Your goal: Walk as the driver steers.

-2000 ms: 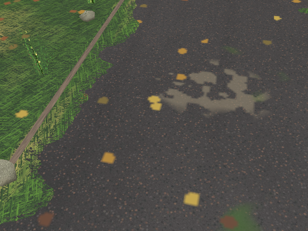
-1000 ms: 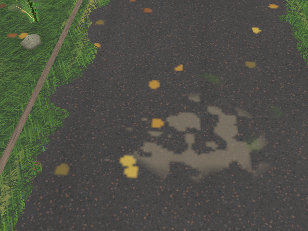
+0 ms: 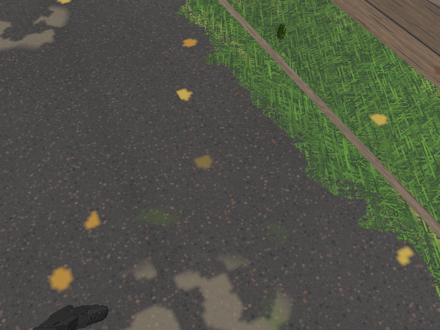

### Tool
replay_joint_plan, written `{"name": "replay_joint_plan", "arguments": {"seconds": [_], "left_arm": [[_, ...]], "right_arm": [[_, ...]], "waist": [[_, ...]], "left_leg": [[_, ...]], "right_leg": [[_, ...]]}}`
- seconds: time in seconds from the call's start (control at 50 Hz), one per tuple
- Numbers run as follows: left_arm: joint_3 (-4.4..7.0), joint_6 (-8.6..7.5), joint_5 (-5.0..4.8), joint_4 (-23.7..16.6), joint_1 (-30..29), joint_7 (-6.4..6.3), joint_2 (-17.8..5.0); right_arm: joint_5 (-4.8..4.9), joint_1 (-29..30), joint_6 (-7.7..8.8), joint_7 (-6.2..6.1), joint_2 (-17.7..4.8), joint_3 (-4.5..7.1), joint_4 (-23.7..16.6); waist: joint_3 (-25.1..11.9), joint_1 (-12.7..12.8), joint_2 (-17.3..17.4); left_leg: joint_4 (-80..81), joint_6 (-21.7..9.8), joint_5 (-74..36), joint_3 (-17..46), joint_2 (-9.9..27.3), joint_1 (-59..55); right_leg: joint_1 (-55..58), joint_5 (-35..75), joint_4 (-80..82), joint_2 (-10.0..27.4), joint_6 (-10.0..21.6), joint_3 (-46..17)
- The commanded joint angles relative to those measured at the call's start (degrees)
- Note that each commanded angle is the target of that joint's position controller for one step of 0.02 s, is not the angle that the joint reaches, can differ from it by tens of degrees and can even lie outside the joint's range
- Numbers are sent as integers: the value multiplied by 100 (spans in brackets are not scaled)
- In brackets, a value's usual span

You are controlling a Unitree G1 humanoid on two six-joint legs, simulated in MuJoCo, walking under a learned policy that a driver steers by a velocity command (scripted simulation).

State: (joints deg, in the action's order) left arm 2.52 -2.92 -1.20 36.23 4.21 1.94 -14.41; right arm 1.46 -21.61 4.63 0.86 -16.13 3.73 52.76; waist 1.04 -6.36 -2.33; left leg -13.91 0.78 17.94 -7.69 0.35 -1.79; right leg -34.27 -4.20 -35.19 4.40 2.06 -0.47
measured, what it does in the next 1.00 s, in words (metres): walks ahead, turning left: right foot, then left foot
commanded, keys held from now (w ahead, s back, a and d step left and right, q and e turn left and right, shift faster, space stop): w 0.10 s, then w+q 0.50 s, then q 0.40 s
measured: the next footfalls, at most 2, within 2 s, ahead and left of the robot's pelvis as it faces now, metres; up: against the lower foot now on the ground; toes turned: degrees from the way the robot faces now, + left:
right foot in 0.06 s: +0.20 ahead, -0.13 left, +0.00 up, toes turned -3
left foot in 0.62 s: +0.48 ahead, +0.14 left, +0.00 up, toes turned +16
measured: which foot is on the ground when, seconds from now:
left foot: down 0.00-0.06, up 0.08-0.60, down 0.62-1.00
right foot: up 0.00-0.04, down 0.06-0.64, up 0.66-1.00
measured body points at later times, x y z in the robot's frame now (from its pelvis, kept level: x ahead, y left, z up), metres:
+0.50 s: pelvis +0.26 -0.02 +0.00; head +0.29 -0.02 +0.45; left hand +0.26 +0.26 -0.12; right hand +0.47 -0.24 -0.11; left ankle +0.43 +0.15 -0.69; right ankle +0.16 -0.13 -0.74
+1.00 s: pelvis +0.48 +0.05 +0.00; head +0.52 +0.09 +0.45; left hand +0.54 +0.37 -0.10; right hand +0.71 -0.16 -0.09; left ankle +0.44 +0.12 -0.74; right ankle +0.66 -0.05 -0.69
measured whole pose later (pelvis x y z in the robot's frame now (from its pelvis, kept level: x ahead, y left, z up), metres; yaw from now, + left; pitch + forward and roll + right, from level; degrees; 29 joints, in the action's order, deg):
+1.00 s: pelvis +0.48 +0.05 +0.00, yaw +27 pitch +4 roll -1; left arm 3.0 -2.3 0.4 40.0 4.5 -1.4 -16.5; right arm 1.0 -12.2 -1.2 -1.4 -17.5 4.7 40.7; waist 2.5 -2.3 -1.5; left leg -26.8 -4.3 13.1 8.5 -7.1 16.3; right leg -35.2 -9.4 -42.2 1.0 -5.3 -6.5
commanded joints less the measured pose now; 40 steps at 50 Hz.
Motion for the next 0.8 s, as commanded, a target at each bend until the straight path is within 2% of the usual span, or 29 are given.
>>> {"name": "replay_joint_plan", "arguments": {"seconds": [0.02,0.04,0.06,0.08,0.1,0.12,0.14,0.16,0.18,0.2,0.24,0.26,0.32,0.36,0.42,0.5,0.52,0.56,0.58,0.6,0.62,0.64,0.66,0.68,0.7,0.72,0.74,0.76,0.8], "left_arm": [[173,-116,11,-516,-218,42,-556],[275,-119,49,-335,392,26,-710],[432,-99,73,-47,1274,-25,-1004],[567,-47,118,119,2310,-134,-1510],[552,-58,133,129,2229,-99,-1796],[419,-91,119,92,2117,-75,-1214],[339,-126,108,83,1758,-70,-1017],[284,-151,108,78,1385,-54,-851],[248,-181,125,80,1115,-33,-685],[236,-231,162,107,970,-32,-604],[266,-351,181,236,912,-43,-608],[286,-387,203,300,927,-64,-641],[319,-405,242,492,1097,-154,-696],[327,-396,226,555,1088,-195,-746],[361,-360,183,696,1264,-254,-861],[420,-205,89,922,1591,-290,-980],[433,-156,64,949,1593,-301,-1018],[469,-66,44,925,1462,-348,-1174],[486,-15,34,901,1398,-378,-1261],[485,33,19,877,1294,-400,-1311],[447,25,16,805,1228,-434,-1269],[233,-95,256,528,1697,-381,-539],[133,-322,172,439,1686,-291,-555],[237,-424,-42,338,1050,-233,-941],[204,-453,-57,257,841,-249,-882],[233,-418,66,337,805,-313,-886],[293,-334,147,339,845,-358,-982],[312,-228,161,321,919,-370,-978],[268,-93,193,323,1086,-401,-774]], "right_arm": [[70,157,-43,-47,-1160,232,-210],[91,253,-74,-65,-1167,220,-202],[49,210,-75,-90,-1013,155,-214],[-168,207,-35,-93,-643,-5,-407],[-123,-371,101,-28,-125,-167,-483],[67,60,175,11,-756,-10,-419],[170,499,199,29,-874,33,-572],[117,648,174,-2,-782,27,-554],[35,661,114,-15,-739,54,-528],[35,486,25,-14,-656,61,-465],[50,370,-124,-39,-444,45,-418],[46,460,-167,-54,-409,50,-453],[10,843,-190,-55,-359,66,-591],[-11,1085,-161,4,-307,52,-665],[-45,1675,-141,105,-176,-21,-882],[-35,2248,-132,243,-147,-62,-1265],[-29,2298,-132,282,-172,-53,-1353],[-10,2106,-148,328,-318,23,-1448],[0,1747,-165,325,-459,101,-1417],[17,1021,-173,298,-701,240,-1271],[-18,133,-193,203,-1105,440,-1079],[-89,-133,-215,77,-1803,581,-1063],[-137,-63,-160,100,-1737,505,-1297],[-170,88,-130,122,-1357,396,-1340],[-96,403,-104,115,-1105,342,-1357],[-17,755,-123,93,-917,295,-1412],[-34,1001,-155,56,-777,249,-1497],[-111,1121,-181,38,-775,240,-1576],[-157,1175,-185,1,-925,290,-1589]], "waist": [[112,461,845],[-260,852,807],[-842,1233,684],[-1683,1560,-266],[-2313,1050,-1495],[-1902,1284,-685],[-1109,1203,-512],[-746,994,-128],[-459,820,-153],[-395,648,-272],[-265,511,-224],[-152,500,-177],[47,582,-81],[122,644,-75],[333,885,13],[503,1085,38],[486,1057,-4],[201,840,-215],[-80,615,-344],[-482,188,-325],[-924,-275,-64],[-1509,159,1461],[-2591,180,1372],[-2198,-36,721],[-1472,147,482],[-924,382,120],[-692,579,190],[-624,729,306],[-657,863,417]], "left_leg": [[-171,-939,-3432,756,1595,-87],[-904,-811,-4291,516,1427,16],[-1988,-626,-4347,275,1154,562],[-3997,-372,-2213,94,791,1981],[-5599,-168,1553,719,-131,3860],[-6147,-244,1499,1303,177,4461],[-6084,-315,961,1225,394,4679],[-5794,-289,465,1163,633,4436],[-5482,-240,141,1190,764,4196],[-5366,-205,-111,1266,861,3831],[-5233,-118,-392,1310,832,3676],[-5108,-79,-587,1379,810,3812],[-4406,-7,-1376,1560,707,4290],[-3729,-23,-1988,1446,640,4254],[-2922,-94,-2431,1069,583,4194],[-2358,-300,-1903,740,501,4494],[-2283,-375,-1627,631,444,4466],[-2244,-587,-1043,275,119,3882],[-2290,-715,-750,101,-115,3336],[-2082,-891,-799,19,-364,2342],[-1687,-1124,-1380,425,-343,800],[-1766,-1992,-2600,3000,1224,-1370],[-922,-2843,-2991,5418,2132,-2210],[-874,-2469,-3757,4449,1904,-1899],[-949,-2202,-4124,3528,1631,-1067],[-876,-1948,-4202,2945,1342,-176],[-722,-1837,-4288,2633,1182,554],[-593,-1794,-4449,2499,1057,1076],[-536,-1793,-4995,2204,892,1521]], "right_leg": [[446,-385,430,-268,247,272],[1390,-157,722,-458,391,433],[2797,47,687,-468,554,376],[4571,403,501,822,959,-1189],[5732,-705,1388,1898,1810,-3875],[5362,-1177,1657,1795,1585,-3700],[4607,-811,1746,1602,1358,-2756],[3856,-334,1896,1340,1211,-2105],[3284,-50,2105,1138,1131,-1604],[2899,37,2324,1031,1063,-1273],[2552,375,2629,994,1084,-824],[2500,528,2723,991,1075,-603],[2711,801,2825,959,987,-67],[2798,822,2869,868,858,317],[3000,849,2927,915,751,703],[3856,1340,2559,1167,678,949],[4029,1716,2378,1222,635,1004],[4196,3544,1720,1232,498,1168],[4202,4507,1125,1202,420,1231],[3961,4883,123,1063,290,1340],[3033,4053,-1349,784,12,1401],[590,-792,-3603,-93,-439,1237],[-426,-3407,-4821,-884,-539,-125],[-790,-3053,-4895,-494,-421,-611],[-850,-2615,-4429,-256,-344,-512],[-691,-2317,-3976,-50,-383,-409],[-312,-2102,-3667,71,-414,-388],[55,-1972,-3514,81,-447,-385],[272,-1712,-3038,-21,-578,-280]]}}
